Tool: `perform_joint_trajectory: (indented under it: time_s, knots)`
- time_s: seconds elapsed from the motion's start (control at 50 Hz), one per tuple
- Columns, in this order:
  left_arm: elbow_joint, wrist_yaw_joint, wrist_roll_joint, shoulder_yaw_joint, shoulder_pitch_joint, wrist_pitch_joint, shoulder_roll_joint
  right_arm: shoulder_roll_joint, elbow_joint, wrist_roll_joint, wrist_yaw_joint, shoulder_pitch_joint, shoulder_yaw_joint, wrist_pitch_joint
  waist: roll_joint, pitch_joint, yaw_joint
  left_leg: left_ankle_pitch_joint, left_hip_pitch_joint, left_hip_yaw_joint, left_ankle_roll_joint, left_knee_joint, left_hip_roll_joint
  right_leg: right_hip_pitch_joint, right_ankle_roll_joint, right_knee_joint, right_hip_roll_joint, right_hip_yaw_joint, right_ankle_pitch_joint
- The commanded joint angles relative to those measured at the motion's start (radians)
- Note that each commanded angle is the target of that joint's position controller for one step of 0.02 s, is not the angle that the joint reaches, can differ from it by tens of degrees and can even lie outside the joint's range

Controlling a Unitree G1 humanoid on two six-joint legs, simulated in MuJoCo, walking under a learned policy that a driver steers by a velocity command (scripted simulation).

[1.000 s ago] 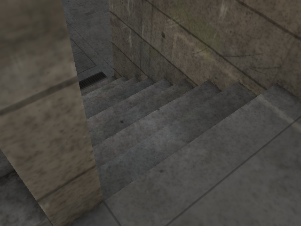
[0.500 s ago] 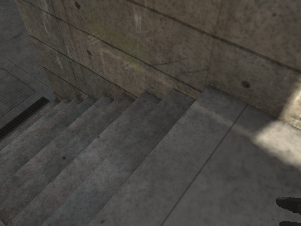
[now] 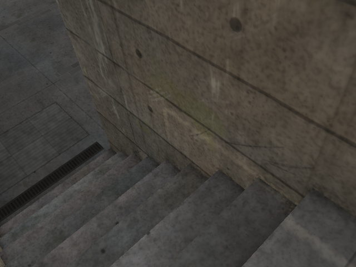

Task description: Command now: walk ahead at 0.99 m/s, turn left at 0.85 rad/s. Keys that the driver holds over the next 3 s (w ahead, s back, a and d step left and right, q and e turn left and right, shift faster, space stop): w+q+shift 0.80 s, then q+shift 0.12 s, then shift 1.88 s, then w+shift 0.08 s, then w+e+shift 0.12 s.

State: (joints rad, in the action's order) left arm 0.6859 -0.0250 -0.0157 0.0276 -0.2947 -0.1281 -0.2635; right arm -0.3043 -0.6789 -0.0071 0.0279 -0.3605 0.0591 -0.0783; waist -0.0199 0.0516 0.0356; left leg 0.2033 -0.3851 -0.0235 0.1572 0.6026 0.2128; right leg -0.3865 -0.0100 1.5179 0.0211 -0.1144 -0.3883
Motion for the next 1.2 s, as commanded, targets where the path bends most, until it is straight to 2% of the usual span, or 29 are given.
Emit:
perform_joint_trajectory:
  time_s: [0.02,0.1,0.18,0.24,0.26,0.28,0.3,0.32,0.38,0.42,0.5,0.58,0.62,0.64,0.66,0.7,0.72,0.74,0.76,0.82,0.88,0.92,0.94,0.96,1.0,1.04,1.08,1.14,1.2]
  knots:
    - [-0.147,0.009,0.0,-0.036,0.05,-0.023,-0.15,-0.099,0.108,0.032,-0.03,0.049,0.02,-0.007,0.136,0.04,-0.094,0.07,0.09,0.618,0.218,-0.392,-0.307,-0.328,-0.014,-0.112,-0.079,-0.068,0.06]
    - [-0.179,0.004,0.065,-0.023,0.123,0.006,-0.113,-0.105,0.082,-0.039,-0.051,0.097,0.014,-0.006,0.048,0.055,-0.087,-0.176,-0.234,0.331,0.133,-0.322,-0.141,-0.028,0.057,-0.679,-0.08,0.06,0.345]
    - [-0.208,0.006,0.02,-0.036,0.142,0.012,-0.119,-0.115,0.029,-0.047,-0.052,0.014,0.023,0.027,-0.086,-0.063,-0.02,-0.072,-0.112,0.396,0.07,-0.186,-0.145,0.173,0.072,-0.846,-0.002,0.065,0.535]
    - [-0.068,0.025,-0.001,-0.116,-0.369,-0.018,-0.243,-0.126,0.137,-0.003,-0.042,0.247,0.021,0.064,-0.06,-0.254,-0.322,-0.453,-0.135,0.36,-0.055,0.405,-0.136,0.587,0.052,-0.712,-0.013,0.068,0.413]
    - [-0.05,0.026,-0.016,-0.124,-0.466,-0.021,-0.271,-0.053,0.143,0.009,-0.034,0.198,-0.002,0.058,0.143,-0.27,-0.341,0.029,-0.157,0.315,-0.094,0.771,-0.064,0.617,-0.013,-0.908,-0.103,-0.108,0.083]
    - [-0.092,0.043,-0.002,-0.095,-0.3,-0.019,-0.236,0.073,0.137,-0.002,-0.027,-0.026,-0.027,0.038,0.469,-0.202,-0.143,0.449,-0.3,0.341,-0.106,0.994,-0.036,0.557,-0.137,-0.937,-0.264,-0.375,0.266]
    - [-0.123,0.049,-0.013,-0.093,-0.116,-0.003,-0.231,0.047,0.131,-0.065,-0.021,-0.116,-0.029,0.024,0.503,-0.115,0.0,0.345,-0.53,0.287,-0.108,1.071,-0.101,0.484,-0.23,-1.115,-0.43,-0.746,0.07]
    - [-0.128,0.041,-0.021,-0.098,-0.108,-0.002,-0.177,-0.026,0.155,-0.064,-0.024,0.057,-0.015,0.033,0.221,-0.023,-0.06,0.245,-0.564,0.229,-0.091,0.99,-0.169,0.374,-0.205,-1.173,-0.369,-0.734,-0.151]
    - [-0.096,0.033,0.015,-0.083,-0.001,-0.009,-0.152,-0.047,0.228,-0.013,-0.021,0.213,-0.012,0.084,-0.032,0.048,-0.042,0.168,-0.447,0.224,-0.086,0.756,-0.291,0.042,-0.201,-0.994,-0.37,-0.433,0.031]
    - [-0.043,0.019,0.039,-0.081,-0.046,-0.004,-0.184,-0.077,0.2,0.029,-0.011,0.149,0.006,0.095,-0.012,-0.012,-0.02,-0.167,-0.338,0.141,-0.059,0.631,-0.261,-0.051,-0.138,-0.857,-0.277,-0.195,0.074]
    - [0.008,-0.04,0.014,-0.065,-0.062,-0.011,-0.171,-0.046,0.168,0.017,0.037,0.128,0.008,0.087,0.138,-0.019,-0.019,-0.812,-0.004,0.023,-0.079,0.221,-0.158,-0.26,-0.019,-0.699,-0.162,0.172,-0.061]
    - [-0.035,-0.008,0.004,-0.078,0.057,0.003,-0.195,-0.15,0.06,-0.002,-0.008,-0.171,0.082,0.109,0.12,-0.155,0.135,-0.689,0.289,-0.115,-0.046,0.335,-0.109,-0.19,0.046,-0.164,-0.228,0.26,0.493]
    - [-0.104,-0.013,-0.005,-0.099,0.322,0.008,-0.218,-0.152,-0.05,0.009,-0.014,-0.589,0.09,0.092,-0.131,-0.058,0.416,-0.626,0.791,0.042,0.113,0.061,-0.21,-0.71,0.086,0.681,-0.102,0.269,0.195]
    - [-0.142,-0.025,0.018,-0.056,0.35,0.018,-0.077,-0.044,-0.065,0.005,0.005,-0.508,0.032,0.069,-0.298,0.174,0.351,-0.633,0.556,0.125,0.142,-0.245,-0.248,-0.811,0.029,0.913,0.016,0.295,-0.35]
    - [-0.244,-0.023,0.039,-0.035,0.13,-0.019,-0.008,-0.088,-0.012,-0.003,-0.005,-0.301,0.009,0.022,-0.456,0.067,-0.005,-1.098,0.52,0.445,0.099,0.075,-0.232,-0.932,-0.049,0.588,-0.001,0.045,-0.213]
    - [-0.102,0.002,0.032,-0.084,-0.001,-0.035,-0.16,-0.044,0.061,-0.032,-0.02,-0.062,0.012,0.024,0.078,0.024,-0.13,-0.659,0.216,0.441,0.085,0.099,-0.267,-0.757,-0.032,0.065,-0.083,0.026,0.083]
    - [-0.102,-0.003,0.077,-0.092,-0.017,-0.029,-0.145,-0.096,0.107,-0.032,-0.04,0.113,0.025,0.029,0.203,0.011,-0.2,-0.6,-0.091,0.426,0.11,-0.001,-0.19,-0.465,0.018,-0.276,-0.074,0.066,0.225]
    - [-0.121,-0.003,0.057,-0.091,-0.07,-0.033,-0.112,-0.165,0.114,0.005,-0.058,0.195,0.047,0.022,0.002,-0.042,-0.231,-0.794,-0.195,0.696,0.191,0.084,-0.367,-0.356,0.04,-0.266,-0.102,0.003,0.415]
    - [-0.088,0.004,0.007,-0.103,-0.053,-0.044,-0.174,-0.113,0.046,0.009,-0.086,0.128,0.035,0.009,0.065,-0.108,-0.177,-0.534,-0.14,0.735,0.157,0.196,-0.381,-0.299,0.034,-0.327,-0.149,-0.132,0.759]
    - [-0.158,0.024,0.056,-0.071,0.178,-0.014,-0.078,-0.031,-0.051,-0.062,-0.131,0.007,0.018,0.025,0.209,0.007,-0.042,0.083,-0.382,0.475,0.085,0.322,-0.092,0.091,0.038,-0.868,-0.029,-0.015,1.061]
    - [-0.069,0.031,0.058,-0.115,-0.273,0.023,-0.09,-0.024,-0.069,-0.038,-0.103,0.126,0.007,0.058,-0.046,-0.102,-0.248,-0.139,-0.34,0.504,0.025,0.715,0.032,0.467,0.013,-0.747,0.03,0.045,0.93]
    - [0.037,0.015,0.007,-0.147,-0.581,0.048,-0.131,0.057,-0.046,-0.03,-0.069,0.152,-0.007,0.042,0.122,-0.066,-0.393,0.218,-0.331,0.355,-0.112,1.437,0.149,0.64,-0.063,-1.226,-0.231,-0.121,1.107]
    - [0.033,0.042,0.051,-0.129,-0.384,0.028,-0.181,0.113,-0.013,-0.068,-0.067,-0.168,-0.001,0.036,0.535,-0.231,-0.076,0.751,-0.711,0.41,-0.146,1.718,0.16,0.938,-0.213,-0.753,-0.453,-0.426,1.77]
    - [0.027,0.04,0.032,-0.113,-0.389,0.054,-0.102,0.073,-0.022,-0.057,-0.079,-0.131,-0.01,0.046,0.536,-0.202,-0.132,0.763,-0.868,0.363,-0.191,1.742,0.035,0.939,-0.2,-0.747,-0.46,-0.351,1.869]
    - [0.088,0.048,0.036,-0.083,-0.381,0.075,-0.036,0.088,0.068,-0.066,-0.106,0.082,-0.018,0.076,0.095,-0.014,-0.105,0.548,-0.893,0.179,-0.183,1.647,-0.055,0.523,-0.203,-0.928,-0.355,-0.237,1.321]
    - [0.112,-0.006,0.05,-0.095,-0.268,0.077,-0.078,0.16,0.151,-0.092,-0.104,0.202,-0.051,0.112,0.115,0.115,-0.019,0.415,-0.932,0.307,-0.157,1.527,-0.144,0.158,-0.24,-1.02,-0.449,-0.359,0.806]
    - [0.06,-0.061,0.069,-0.075,-0.046,0.08,-0.063,0.072,0.208,-0.069,-0.094,0.23,-0.042,0.126,-0.002,0.209,0.064,0.083,-0.621,0.286,-0.172,1.072,-0.174,-0.31,-0.193,-1.078,-0.333,-0.221,0.646]
    - [0.085,-0.042,0.027,-0.085,-0.009,0.079,-0.144,0.112,0.045,-0.039,-0.023,0.023,-0.025,0.095,-0.05,-0.047,0.127,-0.509,-0.013,0.17,-0.197,0.781,-0.229,-0.333,-0.139,-0.999,-0.246,-0.063,0.561]
    - [0.178,-0.045,-0.022,-0.06,-0.216,0.093,0.002,0.105,0.079,-0.042,0.007,0.26,-0.039,0.112,0.075,0.02,-0.051,-0.414,-0.397,0.258,-0.179,0.532,-0.298,0.153,-0.11,-0.846,-0.226,-0.073,0.299]
